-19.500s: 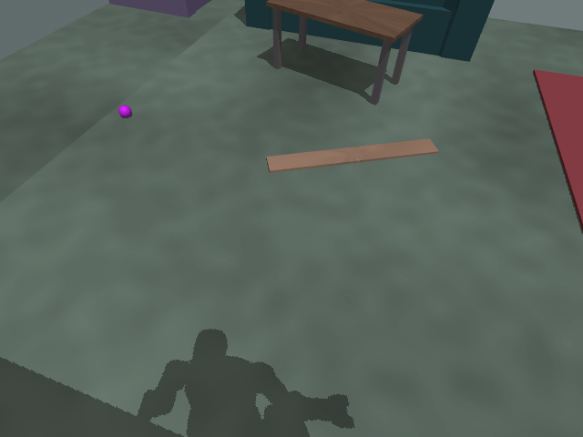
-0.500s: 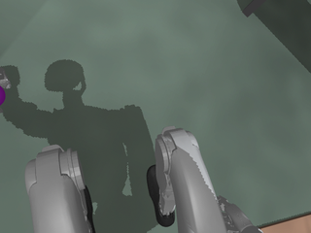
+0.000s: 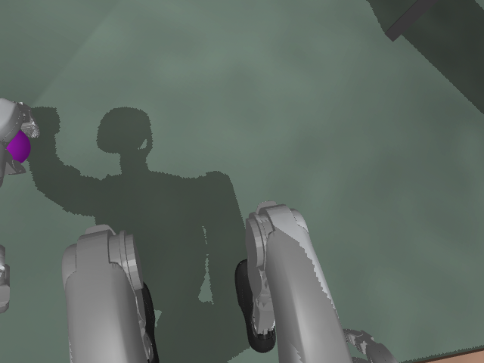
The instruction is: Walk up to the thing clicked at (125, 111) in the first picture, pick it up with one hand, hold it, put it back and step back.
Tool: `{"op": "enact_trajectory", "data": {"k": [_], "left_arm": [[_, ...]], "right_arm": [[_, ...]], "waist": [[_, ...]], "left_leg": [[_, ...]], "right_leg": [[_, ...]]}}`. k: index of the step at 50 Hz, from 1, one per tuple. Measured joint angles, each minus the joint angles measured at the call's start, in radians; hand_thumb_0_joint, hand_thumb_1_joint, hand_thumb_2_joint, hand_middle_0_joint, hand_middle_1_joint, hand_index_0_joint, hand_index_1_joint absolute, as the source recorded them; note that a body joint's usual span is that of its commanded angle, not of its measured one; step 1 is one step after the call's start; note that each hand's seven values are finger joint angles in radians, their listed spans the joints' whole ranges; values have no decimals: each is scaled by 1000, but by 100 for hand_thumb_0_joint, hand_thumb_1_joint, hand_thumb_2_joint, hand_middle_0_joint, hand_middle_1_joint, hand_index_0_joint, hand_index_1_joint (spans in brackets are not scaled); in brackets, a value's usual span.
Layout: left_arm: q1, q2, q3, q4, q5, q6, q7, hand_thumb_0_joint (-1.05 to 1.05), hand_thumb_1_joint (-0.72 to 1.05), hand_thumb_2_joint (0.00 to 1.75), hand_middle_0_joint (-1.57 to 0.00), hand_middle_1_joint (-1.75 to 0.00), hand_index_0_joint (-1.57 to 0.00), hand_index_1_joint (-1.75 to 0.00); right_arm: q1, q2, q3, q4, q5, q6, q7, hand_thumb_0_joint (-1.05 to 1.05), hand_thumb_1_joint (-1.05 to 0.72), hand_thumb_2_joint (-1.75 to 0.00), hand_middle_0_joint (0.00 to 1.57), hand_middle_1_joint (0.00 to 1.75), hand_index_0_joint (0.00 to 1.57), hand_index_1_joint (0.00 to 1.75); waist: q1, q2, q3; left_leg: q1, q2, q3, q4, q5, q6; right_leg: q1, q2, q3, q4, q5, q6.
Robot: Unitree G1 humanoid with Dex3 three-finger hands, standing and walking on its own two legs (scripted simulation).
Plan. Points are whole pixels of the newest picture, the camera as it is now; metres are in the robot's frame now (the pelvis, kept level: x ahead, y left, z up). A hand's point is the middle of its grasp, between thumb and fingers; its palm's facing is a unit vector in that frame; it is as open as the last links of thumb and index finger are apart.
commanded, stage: lift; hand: left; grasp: from above
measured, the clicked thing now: (4, 146) +0.47 +0.33 -0.17
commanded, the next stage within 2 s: hold in 1.50 s
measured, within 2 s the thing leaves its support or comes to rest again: neither
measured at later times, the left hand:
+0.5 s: hand out of the picture +0.39 +0.32 +0.01, palm faces -0.43 -0.11 -0.89, open 8.0 cm
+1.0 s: hand out of the picture +0.34 +0.29 +0.21, palm faces -0.44 -0.12 -0.89, open 8.0 cm
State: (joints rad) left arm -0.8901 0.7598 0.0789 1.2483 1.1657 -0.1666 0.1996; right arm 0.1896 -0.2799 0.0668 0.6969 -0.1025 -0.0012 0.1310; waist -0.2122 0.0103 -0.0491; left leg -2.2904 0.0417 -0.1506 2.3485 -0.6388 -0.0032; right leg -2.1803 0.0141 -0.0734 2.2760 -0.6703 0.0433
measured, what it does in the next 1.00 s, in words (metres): rises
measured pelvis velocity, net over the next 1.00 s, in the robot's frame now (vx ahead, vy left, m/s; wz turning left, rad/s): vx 0.02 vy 0.01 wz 0.11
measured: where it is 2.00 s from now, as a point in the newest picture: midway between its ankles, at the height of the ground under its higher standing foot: (202, 334)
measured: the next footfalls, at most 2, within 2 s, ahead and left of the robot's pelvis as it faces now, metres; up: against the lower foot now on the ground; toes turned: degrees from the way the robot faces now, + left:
none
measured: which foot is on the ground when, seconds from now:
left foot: down 0.00-1.00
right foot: down 0.00-1.00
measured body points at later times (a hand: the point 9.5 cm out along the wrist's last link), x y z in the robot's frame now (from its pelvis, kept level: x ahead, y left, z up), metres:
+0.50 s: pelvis +0.00 +0.00 +0.11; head +0.18 +0.05 +0.52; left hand +0.41 +0.32 +0.06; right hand +0.13 -0.26 -0.01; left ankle +0.09 +0.13 -0.31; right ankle +0.10 -0.13 -0.31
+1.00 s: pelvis +0.02 +0.01 +0.29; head +0.11 +0.03 +0.73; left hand +0.35 +0.29 +0.26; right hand +0.16 -0.24 +0.17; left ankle +0.09 +0.13 -0.31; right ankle +0.10 -0.13 -0.31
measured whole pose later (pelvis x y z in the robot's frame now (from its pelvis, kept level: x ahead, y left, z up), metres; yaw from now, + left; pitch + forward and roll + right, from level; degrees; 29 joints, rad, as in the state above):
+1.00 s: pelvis +0.02 +0.01 +0.29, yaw +6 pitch +18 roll -3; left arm -0.35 0.47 -0.14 0.77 0.99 0.00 0.10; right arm 0.20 -0.24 -0.02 0.72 0.04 0.00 -0.05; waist -0.07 0.05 -0.14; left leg -1.18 0.06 -0.02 1.36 -0.50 0.00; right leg -1.12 0.00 -0.02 1.31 -0.51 0.03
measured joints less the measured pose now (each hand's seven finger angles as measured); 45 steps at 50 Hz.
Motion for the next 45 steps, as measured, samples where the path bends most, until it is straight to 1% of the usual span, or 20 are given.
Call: {"op": "enact_trajectory", "data": {"k": [8, 16, 24, 30, 34, 38, 45], "left_arm": [[89, -44, -21, -124, -43, 10, -68, -3, 15, 41, -61, -65, -86, -65], [187, -83, -50, -270, -95, 25, -109, -3, 16, 40, -61, -65, -86, -65], [289, -124, -78, -409, -140, 66, -138, -3, 17, 38, -60, -65, -87, -64], [381, -158, -110, -509, -169, 106, -160, -3, 18, 37, -60, -65, -87, -64], [443, -187, -137, -556, -181, 123, -162, -3, 18, 37, -60, -65, -87, -63], [496, -220, -159, -578, -180, 134, -151, -3, 18, 37, -60, -65, -88, -63], [528, -263, -193, -529, -172, 151, -114, -3, 18, 37, -60, -65, -88, -63]], "right_arm": [[8, 11, -36, -5, 32, 20, -17, 1, -91, -90, 20, 30, 20, 30], [-7, 6, -65, -27, 62, 29, -42, 1, -91, -90, 20, 30, 20, 30], [-34, 9, -84, -48, 87, 43, -74, 1, -91, -90, 20, 30, 20, 30], [-47, 19, -86, -49, 104, 49, -106, 1, -90, -90, 20, 30, 20, 30], [-45, 28, -82, -39, 115, 47, -127, 1, -90, -90, 20, 30, 20, 30], [-35, 36, -79, -24, 123, 38, -144, 1, -90, -90, 20, 30, 20, 30], [-12, 44, -78, 10, 133, 17, -166, 1, -90, -90, 20, 30, 20, 30]], "waist": [[35, 18, -43], [78, 29, -85], [105, 31, -104], [120, 33, -107], [129, 33, -107], [136, 35, -108], [143, 37, -99]], "left_leg": [[64, 0, 25, -80, 6, 3], [162, 4, 44, -185, 9, 7], [318, 7, 59, -318, 16, 8], [478, 11, 72, -454, 31, 8], [603, 14, 84, -561, 47, 9], [736, 15, 96, -672, 66, 9], [969, 17, 115, -864, 104, 7]], "right_leg": [[55, -8, 15, -67, 2, -2], [145, -12, 24, -167, 7, -3], [296, -17, 27, -299, 19, -4], [450, -17, 30, -435, 40, -5], [570, -18, 35, -541, 60, -6], [698, -19, 40, -652, 82, -6], [922, -19, 48, -841, 125, -9]]}}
